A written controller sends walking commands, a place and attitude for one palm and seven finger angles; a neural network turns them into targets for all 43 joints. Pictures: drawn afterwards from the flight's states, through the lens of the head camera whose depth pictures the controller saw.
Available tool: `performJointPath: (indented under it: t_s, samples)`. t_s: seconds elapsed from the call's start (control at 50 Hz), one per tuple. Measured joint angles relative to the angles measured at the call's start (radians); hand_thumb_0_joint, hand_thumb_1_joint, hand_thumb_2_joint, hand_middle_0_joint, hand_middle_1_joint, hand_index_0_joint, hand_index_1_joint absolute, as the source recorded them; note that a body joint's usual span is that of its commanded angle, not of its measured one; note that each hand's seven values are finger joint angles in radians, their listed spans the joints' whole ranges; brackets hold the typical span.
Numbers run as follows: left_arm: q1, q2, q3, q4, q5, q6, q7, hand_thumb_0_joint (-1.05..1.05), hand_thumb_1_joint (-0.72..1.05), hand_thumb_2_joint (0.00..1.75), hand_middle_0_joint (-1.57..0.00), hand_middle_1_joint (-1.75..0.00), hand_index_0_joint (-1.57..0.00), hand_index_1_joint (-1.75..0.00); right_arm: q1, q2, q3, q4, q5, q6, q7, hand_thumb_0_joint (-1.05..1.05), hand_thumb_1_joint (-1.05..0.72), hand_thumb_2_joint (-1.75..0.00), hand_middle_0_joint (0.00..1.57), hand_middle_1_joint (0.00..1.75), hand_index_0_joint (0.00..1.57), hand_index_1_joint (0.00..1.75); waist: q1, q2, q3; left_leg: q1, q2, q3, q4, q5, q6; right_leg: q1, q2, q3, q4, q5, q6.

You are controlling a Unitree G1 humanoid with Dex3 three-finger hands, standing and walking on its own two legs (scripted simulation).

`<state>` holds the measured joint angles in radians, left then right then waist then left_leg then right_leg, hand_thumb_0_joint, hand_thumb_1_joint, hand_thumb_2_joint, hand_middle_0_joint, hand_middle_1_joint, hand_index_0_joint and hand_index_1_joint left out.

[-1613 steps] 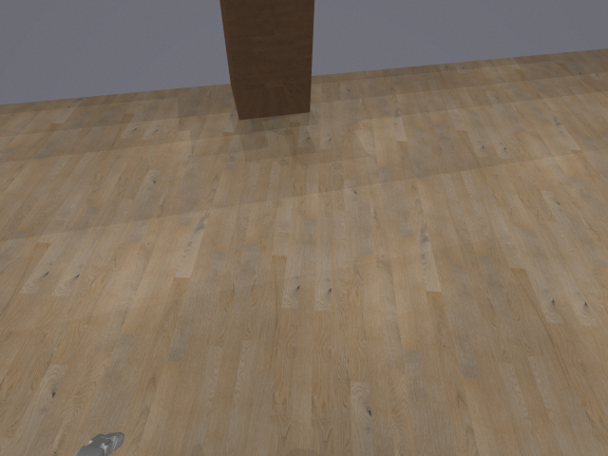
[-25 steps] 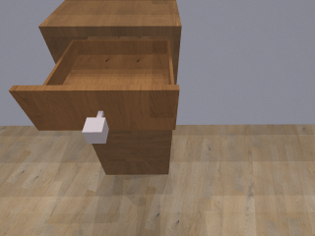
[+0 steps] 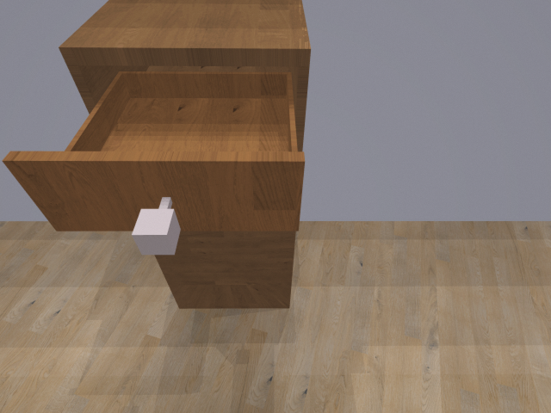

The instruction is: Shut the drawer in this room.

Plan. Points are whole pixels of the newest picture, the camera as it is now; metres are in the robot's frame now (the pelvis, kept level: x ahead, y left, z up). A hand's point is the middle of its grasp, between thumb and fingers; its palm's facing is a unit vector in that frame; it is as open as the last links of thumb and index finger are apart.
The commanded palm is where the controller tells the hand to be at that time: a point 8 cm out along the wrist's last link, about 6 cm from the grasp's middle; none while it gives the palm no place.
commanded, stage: look again from close up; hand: left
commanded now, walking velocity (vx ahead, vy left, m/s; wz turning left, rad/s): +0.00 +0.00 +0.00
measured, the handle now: (161, 220) +0.33 +0.18 +0.13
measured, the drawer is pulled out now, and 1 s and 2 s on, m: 0.26 0.26 0.26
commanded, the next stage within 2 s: raise the hand and make a fist in 0.18 s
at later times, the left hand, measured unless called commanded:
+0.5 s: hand (159, 373) +0.17 +0.17 +0.00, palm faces +0.23 -0.96 -0.17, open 6.9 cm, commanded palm +0.09 +0.20 -0.03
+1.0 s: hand (176, 374) +0.15 +0.12 +0.08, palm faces -0.08 -1.00 -0.05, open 4.4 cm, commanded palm +0.11 +0.20 +0.07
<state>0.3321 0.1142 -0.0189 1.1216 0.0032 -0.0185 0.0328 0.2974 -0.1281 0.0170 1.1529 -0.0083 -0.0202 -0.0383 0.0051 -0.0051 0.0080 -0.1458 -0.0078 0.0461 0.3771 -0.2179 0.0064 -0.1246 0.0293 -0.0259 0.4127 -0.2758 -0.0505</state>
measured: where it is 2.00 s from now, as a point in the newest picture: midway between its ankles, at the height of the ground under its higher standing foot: outside the picture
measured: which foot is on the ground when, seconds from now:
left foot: down 0.00-1.00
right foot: down 0.00-1.00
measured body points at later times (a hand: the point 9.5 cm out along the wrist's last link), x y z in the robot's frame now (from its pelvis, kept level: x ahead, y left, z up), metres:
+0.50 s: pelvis -0.01 +0.00 -0.01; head -0.03 -0.05 +0.43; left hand +0.16 +0.22 +0.01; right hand +0.11 -0.26 -0.13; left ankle -0.01 +0.12 -0.74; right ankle -0.03 -0.08 -0.74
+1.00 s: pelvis -0.04 +0.00 -0.04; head -0.04 -0.02 +0.41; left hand +0.15 +0.18 +0.09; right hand +0.18 -0.18 -0.11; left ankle -0.01 +0.12 -0.74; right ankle -0.03 -0.08 -0.74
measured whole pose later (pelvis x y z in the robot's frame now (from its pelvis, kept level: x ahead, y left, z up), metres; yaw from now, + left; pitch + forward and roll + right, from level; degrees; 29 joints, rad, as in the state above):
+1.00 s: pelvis -0.04 +0.00 -0.04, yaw +3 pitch +3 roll -1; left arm 0.44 0.16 -0.06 -0.31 -0.19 -0.31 -0.20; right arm 0.21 -0.19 0.08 0.52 0.03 -0.20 -0.04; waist 0.04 0.06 -0.08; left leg -0.53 0.00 -0.03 0.87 -0.39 0.00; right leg -0.46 0.02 -0.11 0.84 -0.44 -0.06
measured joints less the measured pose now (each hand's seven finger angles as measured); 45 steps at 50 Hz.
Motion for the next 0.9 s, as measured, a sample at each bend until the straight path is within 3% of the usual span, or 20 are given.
performJointPath:
  t_s: [0.3, 0.34, 0.4, 0.44, 0.48, 0.54, 0.58, 0.62, 0.68, 0.76, 0.84, 0.9]
  samples:
    - [-0.001, 0.001, 0.002, -0.003, 0.005, -0.013, 0.008, 0.0, 0.91, 0.89, -0.2, -0.29, -0.2, -0.3, 0.002, 0.002, 0.0, 0.0, 0.0, 0.005, 0.002, 0.0, -0.92, -0.9, 0.2, 0.3, 0.2, 0.29, 0.001, 0.005, 0.0, -0.021, 0.021, -0.013, 0.032, -0.011, -0.018, 0.002, 0.02, -0.014, -0.009, 0.002, -0.015]
    - [0.118, 0.026, -0.006, -0.336, -0.055, 0.11, 0.038, 0.04, 0.95, 0.89, -0.2, -0.3, -0.21, -0.3, 0.038, -0.022, 0.006, -0.094, 0.013, -0.037, -0.013, 0.01, -0.93, -0.9, 0.2, 0.3, 0.2, 0.3, 0.008, 0.014, 0.016, -0.023, 0.027, -0.01, 0.055, -0.033, -0.018, -0.01, 0.027, -0.006, 0.02, -0.006, -0.016]
    - [0.216, 0.074, -0.006, -0.708, -0.113, 0.055, 0.104, 0.07, 0.99, 0.89, -0.22, -0.31, -0.22, -0.32, 0.082, -0.073, -0.014, -0.202, 0.045, -0.158, -0.041, 0.02, -0.93, -0.9, 0.2, 0.3, 0.21, 0.3, 0.005, 0.047, -0.01, -0.043, 0.013, -0.02, 0.087, -0.041, -0.014, -0.028, 0.012, -0.017, 0.065, -0.034, -0.013]
    - [0.21, 0.083, -0.009, -0.892, -0.146, 0.016, 0.115, 0.07, 0.98, 0.89, -0.23, -0.33, -0.24, -0.34, 0.072, -0.116, -0.022, -0.264, 0.06, -0.207, -0.052, 0.02, -0.93, -0.9, 0.2, 0.3, 0.2, 0.3, -0.006, 0.074, -0.033, -0.069, 0.001, -0.033, 0.12, -0.051, -0.006, -0.05, -0.001, -0.032, 0.101, -0.053, -0.007]
    - [0.169, 0.075, -0.013, -1.021, -0.155, -0.064, 0.104, 0.06, 0.97, 0.89, -0.25, -0.36, -0.26, -0.36, 0.035, -0.149, -0.03, -0.323, 0.054, -0.244, -0.055, 0.02, -0.92, -0.9, 0.2, 0.3, 0.2, 0.3, -0.023, 0.091, -0.06, -0.114, -0.008, -0.041, 0.166, -0.065, 0.0, -0.092, -0.011, -0.041, 0.15, -0.074, -0.002]
    - [0.083, 0.027, -0.008, -1.107, -0.177, -0.229, 0.017, 0.04, 0.96, 0.89, -0.29, -0.41, -0.3, -0.41, -0.039, -0.162, -0.045, -0.409, 0.033, -0.272, -0.037, 0.02, -0.92, -0.9, 0.2, 0.3, 0.2, 0.29, -0.033, 0.076, -0.11, -0.211, -0.013, -0.034, 0.248, -0.093, -0.001, -0.198, -0.019, -0.037, 0.25, -0.11, -0.001]
    - [0.067, -0.015, 0.001, -1.121, -0.205, -0.34, -0.091, 0.03, 0.94, 0.89, -0.33, -0.44, -0.33, -0.45, -0.088, -0.151, -0.052, -0.464, 0.027, -0.266, -0.008, 0.01, -0.92, -0.9, 0.2, 0.3, 0.2, 0.29, -0.028, 0.04, -0.134, -0.267, -0.008, -0.017, 0.3, -0.115, -0.007, -0.266, -0.017, -0.022, 0.315, -0.133, -0.005]
    - [0.096, -0.04, 0.009, -1.129, -0.212, -0.404, -0.189, 0.02, 0.93, 0.89, -0.37, -0.48, -0.37, -0.49, -0.122, -0.14, -0.058, -0.523, 0.023, -0.242, 0.019, 0.01, -0.91, -0.9, 0.2, 0.3, 0.2, 0.29, -0.018, -0.001, -0.143, -0.307, -0.002, -0.005, 0.348, -0.138, -0.012, -0.316, -0.013, -0.01, 0.373, -0.155, -0.009]
    - [0.209, -0.023, 0.011, -1.177, -0.182, -0.359, -0.226, 0.01, 0.92, 0.89, -0.43, -0.55, -0.43, -0.55, -0.149, -0.135, -0.067, -0.617, 0.022, -0.184, 0.037, 0.01, -0.91, -0.9, 0.2, 0.3, 0.2, 0.29, 0.006, -0.034, -0.131, -0.329, 0.003, -0.002, 0.401, -0.166, -0.015, -0.337, -0.009, -0.008, 0.425, -0.182, -0.017]
    - [0.373, 0.037, 0.028, -1.264, -0.168, -0.288, -0.156, 0.01, 0.9, 0.89, -0.51, -0.63, -0.51, -0.63, -0.154, -0.134, -0.069, -0.704, 0.018, -0.138, 0.032, 0.01, -0.91, -0.9, 0.2, 0.3, 0.2, 0.29, 0.038, -0.016, -0.119, -0.347, 0.003, -0.029, 0.451, -0.188, -0.01, -0.333, -0.009, -0.035, 0.446, -0.199, -0.015]
    - [0.4, 0.056, 0.063, -1.364, -0.202, -0.373, -0.105, 0.02, 0.9, 0.89, -0.59, -0.72, -0.59, -0.72, -0.141, -0.124, -0.039, -0.712, 0.015, -0.163, 0.02, 0.01, -0.91, -0.9, 0.2, 0.3, 0.2, 0.29, 0.059, 0.021, -0.108, -0.392, 0.003, -0.072, 0.508, -0.2, -0.008, -0.344, -0.008, -0.079, 0.461, -0.203, -0.015]
    - [0.285, 0.035, 0.033, -1.418, -0.224, -0.434, -0.144, 0.02, 0.9, 0.9, -0.64, -0.78, -0.65, -0.78, -0.136, -0.115, 0.003, -0.68, 0.02, -0.195, 0.011, 0.01, -0.91, -0.9, 0.2, 0.3, 0.2, 0.3, 0.062, 0.051, -0.086, -0.419, 0.001, -0.096, 0.54, -0.2, -0.006, -0.352, -0.008, -0.104, 0.469, -0.199, -0.013]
